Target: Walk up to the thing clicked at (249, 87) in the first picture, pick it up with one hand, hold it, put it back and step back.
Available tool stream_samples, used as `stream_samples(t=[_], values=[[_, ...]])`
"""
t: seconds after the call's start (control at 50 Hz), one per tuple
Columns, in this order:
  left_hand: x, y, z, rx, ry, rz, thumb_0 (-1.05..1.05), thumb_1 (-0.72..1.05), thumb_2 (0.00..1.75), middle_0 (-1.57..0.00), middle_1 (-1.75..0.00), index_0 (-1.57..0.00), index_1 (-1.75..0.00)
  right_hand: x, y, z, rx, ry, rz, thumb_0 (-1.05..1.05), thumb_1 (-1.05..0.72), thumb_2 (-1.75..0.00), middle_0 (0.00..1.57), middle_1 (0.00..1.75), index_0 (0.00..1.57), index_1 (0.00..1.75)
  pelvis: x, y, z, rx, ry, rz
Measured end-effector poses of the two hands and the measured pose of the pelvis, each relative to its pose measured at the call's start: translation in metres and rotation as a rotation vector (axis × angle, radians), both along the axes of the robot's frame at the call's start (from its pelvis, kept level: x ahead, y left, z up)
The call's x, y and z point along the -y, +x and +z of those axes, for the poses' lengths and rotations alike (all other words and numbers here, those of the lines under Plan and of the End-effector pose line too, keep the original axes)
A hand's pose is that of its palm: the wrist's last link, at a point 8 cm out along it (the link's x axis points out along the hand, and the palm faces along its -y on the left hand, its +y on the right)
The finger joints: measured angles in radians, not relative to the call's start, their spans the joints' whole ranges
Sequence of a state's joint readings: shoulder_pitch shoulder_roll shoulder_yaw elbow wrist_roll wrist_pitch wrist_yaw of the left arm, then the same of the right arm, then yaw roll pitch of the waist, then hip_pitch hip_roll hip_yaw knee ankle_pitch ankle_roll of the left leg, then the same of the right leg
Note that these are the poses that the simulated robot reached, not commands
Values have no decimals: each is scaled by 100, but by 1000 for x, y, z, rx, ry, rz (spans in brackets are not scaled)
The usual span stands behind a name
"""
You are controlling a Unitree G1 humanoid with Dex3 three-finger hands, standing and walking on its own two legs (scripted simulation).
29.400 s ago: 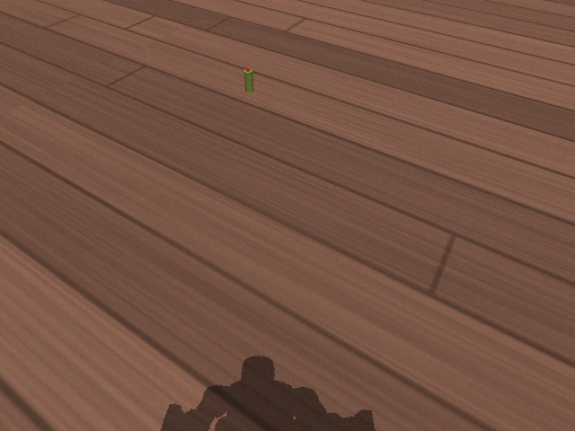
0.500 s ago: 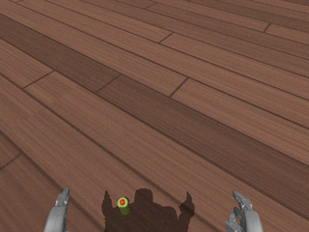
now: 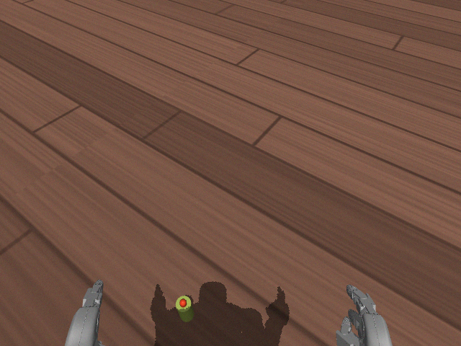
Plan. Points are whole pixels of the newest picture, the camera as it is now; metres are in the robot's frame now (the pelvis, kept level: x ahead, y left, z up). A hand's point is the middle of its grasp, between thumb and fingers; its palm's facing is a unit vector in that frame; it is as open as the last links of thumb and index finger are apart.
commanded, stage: home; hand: left
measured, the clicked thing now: (184, 308) +0.36 +0.16 -0.64
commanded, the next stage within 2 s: stand in 0.02 s
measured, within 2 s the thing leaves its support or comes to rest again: neither
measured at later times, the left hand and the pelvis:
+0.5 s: hand (119, 338) +0.17 +0.19 -0.07, palm faces +0.05 -0.95 -0.31, open 11.1 cm; pelvis +0.00 +0.00 +0.00, yaw +0 degrees
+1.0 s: hand out of the picture +0.05 +0.26 -0.11, palm faces -0.01 -0.94 -0.34, open 7.4 cm; pelvis -0.01 +0.02 +0.05, yaw +0 degrees
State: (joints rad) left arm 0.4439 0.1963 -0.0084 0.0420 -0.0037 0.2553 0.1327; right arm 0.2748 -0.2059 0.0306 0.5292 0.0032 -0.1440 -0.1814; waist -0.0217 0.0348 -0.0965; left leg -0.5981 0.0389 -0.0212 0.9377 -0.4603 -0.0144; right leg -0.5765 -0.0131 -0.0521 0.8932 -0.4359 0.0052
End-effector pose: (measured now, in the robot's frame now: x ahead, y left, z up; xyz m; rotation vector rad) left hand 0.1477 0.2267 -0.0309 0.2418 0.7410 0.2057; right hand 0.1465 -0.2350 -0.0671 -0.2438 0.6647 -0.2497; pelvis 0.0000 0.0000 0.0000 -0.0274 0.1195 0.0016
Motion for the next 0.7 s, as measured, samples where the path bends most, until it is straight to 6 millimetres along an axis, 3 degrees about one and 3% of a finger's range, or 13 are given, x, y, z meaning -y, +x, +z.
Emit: stream_samples(t=[0.18, 0.26, 0.48, 0.58, 0.7], values=[[-1, -1, 0, 2, -1, 2, -1, -55, 5, -6, -5, -6, -6, -2, -1, 0, -2, 0, 1, 2, -90, -90, 21, 30, 21, 30, -1, -1, 0, 1, -1, 0], [-2, -2, 0, 6, -2, 3, -1, -46, 14, -11, -13, -11, -14, -3, -2, 1, -2, -3, 3, 2, -90, -90, 21, 30, 21, 30, -2, -1, 0, 1, -2, 1], [-4, -2, -2, 10, 12, -23, 0, 20, 70, -19, -27, -19, -28, -4, -1, -1, -20, -15, 32, 1, -90, -90, 21, 30, 21, 30, -3, -2, 1, 13, 1, -1], [-24, -7, -29, -86, 42, -106, 0, 55, 82, -20, -29, -20, -30, 11, -13, -18, -244, -31, 135, 1, -90, -90, 21, 30, 21, 30, -2, -6, 8, 72, 25, 0], [-53, -38, -44, -234, 49, -54, 1, 79, 88, -20, -29, -20, -30, 34, -41, -15, -366, -27, 70, 1, -90, -90, 21, 30, 21, 30, -6, -3, 19, 112, 32, -1]])
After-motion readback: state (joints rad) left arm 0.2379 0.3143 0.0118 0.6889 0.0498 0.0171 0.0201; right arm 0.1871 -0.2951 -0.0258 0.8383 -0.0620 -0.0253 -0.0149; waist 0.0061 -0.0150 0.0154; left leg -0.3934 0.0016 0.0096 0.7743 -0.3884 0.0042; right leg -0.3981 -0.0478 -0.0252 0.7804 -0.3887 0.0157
